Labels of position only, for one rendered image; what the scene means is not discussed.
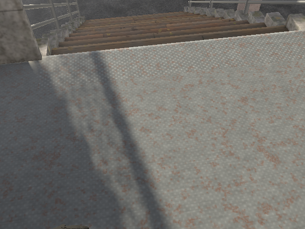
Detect stairs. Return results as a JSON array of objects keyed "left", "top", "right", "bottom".
[{"left": 51, "top": 11, "right": 289, "bottom": 55}]

